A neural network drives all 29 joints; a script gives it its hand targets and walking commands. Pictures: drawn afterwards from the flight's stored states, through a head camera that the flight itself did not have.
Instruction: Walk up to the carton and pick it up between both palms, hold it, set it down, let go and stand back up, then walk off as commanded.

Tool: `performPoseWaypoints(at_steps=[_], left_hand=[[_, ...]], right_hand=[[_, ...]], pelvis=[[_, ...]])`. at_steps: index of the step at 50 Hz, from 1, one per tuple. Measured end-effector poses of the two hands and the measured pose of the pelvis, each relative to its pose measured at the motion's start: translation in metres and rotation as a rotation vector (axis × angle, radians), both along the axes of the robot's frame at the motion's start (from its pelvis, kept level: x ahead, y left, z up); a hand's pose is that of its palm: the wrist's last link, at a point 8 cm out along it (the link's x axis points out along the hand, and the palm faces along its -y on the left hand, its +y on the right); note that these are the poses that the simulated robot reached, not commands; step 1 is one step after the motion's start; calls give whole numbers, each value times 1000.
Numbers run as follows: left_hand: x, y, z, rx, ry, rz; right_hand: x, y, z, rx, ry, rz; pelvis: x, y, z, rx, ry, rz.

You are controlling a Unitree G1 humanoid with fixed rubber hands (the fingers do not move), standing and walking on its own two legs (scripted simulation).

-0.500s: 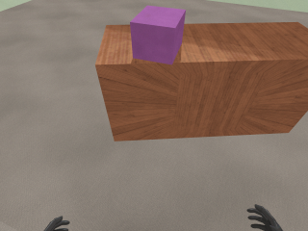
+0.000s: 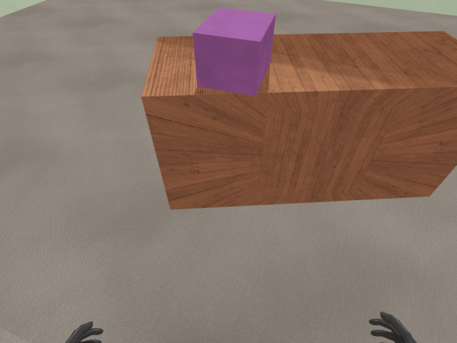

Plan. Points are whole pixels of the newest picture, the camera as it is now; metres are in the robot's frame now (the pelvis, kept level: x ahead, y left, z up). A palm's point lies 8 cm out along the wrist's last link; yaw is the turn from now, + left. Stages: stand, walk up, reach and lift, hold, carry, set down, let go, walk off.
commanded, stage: stand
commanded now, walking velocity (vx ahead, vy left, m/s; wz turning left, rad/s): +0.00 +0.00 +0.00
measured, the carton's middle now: (236, 50) +1.06 -0.04 +0.03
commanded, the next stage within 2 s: none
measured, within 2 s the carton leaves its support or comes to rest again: neither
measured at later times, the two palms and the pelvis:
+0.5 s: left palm out of the picture +0.12 +0.28 -0.08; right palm out of the picture +0.12 -0.29 -0.08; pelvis +0.00 +0.00 +0.00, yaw +0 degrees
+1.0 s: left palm out of the picture +0.12 +0.28 -0.08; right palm out of the picture +0.12 -0.29 -0.08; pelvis +0.01 +0.00 +0.00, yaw +0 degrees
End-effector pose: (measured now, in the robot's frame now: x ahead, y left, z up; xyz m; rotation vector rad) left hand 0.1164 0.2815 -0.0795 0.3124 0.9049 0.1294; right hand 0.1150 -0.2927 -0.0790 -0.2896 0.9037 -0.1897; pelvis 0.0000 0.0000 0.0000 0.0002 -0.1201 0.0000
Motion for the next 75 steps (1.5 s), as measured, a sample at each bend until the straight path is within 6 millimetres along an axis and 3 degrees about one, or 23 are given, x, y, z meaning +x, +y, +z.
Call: performPoseWaypoints(at_steps=[32,75], left_hand=[[3,0,3,12,21,5],[0,1,6,20,20,10]], right_hand=[[10,0,-1,11,3,4],[2,-2,-5,19,17,-4]], pelvis=[[6,-2,3,3,14,0],[4,-3,3,5,4,1]])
